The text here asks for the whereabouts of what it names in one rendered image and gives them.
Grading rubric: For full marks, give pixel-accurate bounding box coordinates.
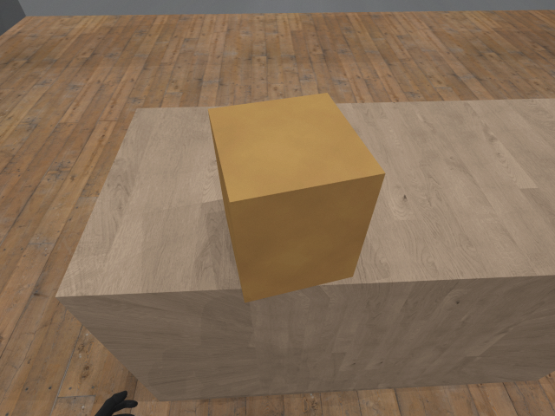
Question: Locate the robot left hand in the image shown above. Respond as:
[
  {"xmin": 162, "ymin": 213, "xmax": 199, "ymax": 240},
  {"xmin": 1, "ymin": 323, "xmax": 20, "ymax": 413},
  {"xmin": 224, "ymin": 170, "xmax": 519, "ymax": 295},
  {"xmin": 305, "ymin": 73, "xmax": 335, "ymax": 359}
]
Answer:
[{"xmin": 95, "ymin": 391, "xmax": 138, "ymax": 416}]

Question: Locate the pedestal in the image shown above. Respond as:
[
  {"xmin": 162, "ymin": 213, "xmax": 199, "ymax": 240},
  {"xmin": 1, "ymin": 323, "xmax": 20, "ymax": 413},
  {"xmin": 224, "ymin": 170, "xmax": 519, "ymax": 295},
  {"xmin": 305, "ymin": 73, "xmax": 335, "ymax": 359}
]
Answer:
[{"xmin": 55, "ymin": 98, "xmax": 555, "ymax": 401}]

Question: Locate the carton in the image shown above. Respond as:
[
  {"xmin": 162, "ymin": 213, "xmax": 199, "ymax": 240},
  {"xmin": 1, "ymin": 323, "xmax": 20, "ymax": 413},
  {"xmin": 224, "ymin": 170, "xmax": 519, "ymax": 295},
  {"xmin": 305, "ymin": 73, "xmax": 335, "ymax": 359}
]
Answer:
[{"xmin": 208, "ymin": 93, "xmax": 385, "ymax": 302}]

